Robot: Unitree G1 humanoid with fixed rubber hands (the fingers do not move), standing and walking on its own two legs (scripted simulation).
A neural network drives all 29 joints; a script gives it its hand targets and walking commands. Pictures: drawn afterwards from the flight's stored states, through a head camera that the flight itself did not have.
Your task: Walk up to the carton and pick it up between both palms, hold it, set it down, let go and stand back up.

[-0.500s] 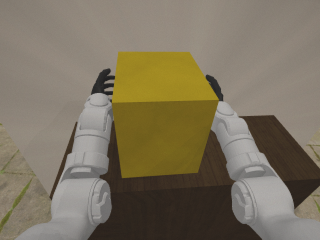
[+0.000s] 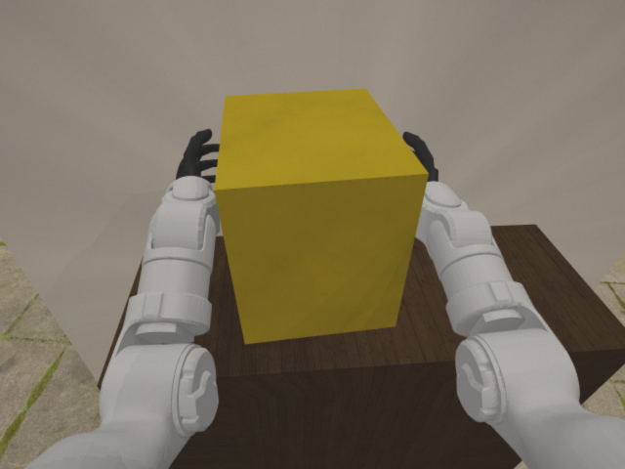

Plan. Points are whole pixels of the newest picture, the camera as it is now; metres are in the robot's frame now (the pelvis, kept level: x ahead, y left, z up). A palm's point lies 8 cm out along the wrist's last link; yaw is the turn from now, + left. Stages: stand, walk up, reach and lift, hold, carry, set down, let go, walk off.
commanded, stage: reach and lift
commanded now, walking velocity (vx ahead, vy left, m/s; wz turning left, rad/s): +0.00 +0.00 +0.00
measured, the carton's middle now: (308, 208) +0.40 -0.01 +0.17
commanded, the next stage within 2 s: hold in 0.40 s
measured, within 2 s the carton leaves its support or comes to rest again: neither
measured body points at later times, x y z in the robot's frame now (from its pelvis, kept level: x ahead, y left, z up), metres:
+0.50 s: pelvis +0.00 +0.00 +0.00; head -0.06 +0.01 +0.45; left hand +0.41 +0.14 +0.23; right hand +0.40 -0.15 +0.22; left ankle +0.02 +0.12 -0.75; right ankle +0.04 -0.14 -0.75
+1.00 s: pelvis +0.00 +0.00 +0.00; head -0.07 +0.01 +0.44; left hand +0.39 +0.14 +0.25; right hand +0.39 -0.15 +0.25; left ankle +0.02 +0.12 -0.75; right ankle +0.04 -0.14 -0.75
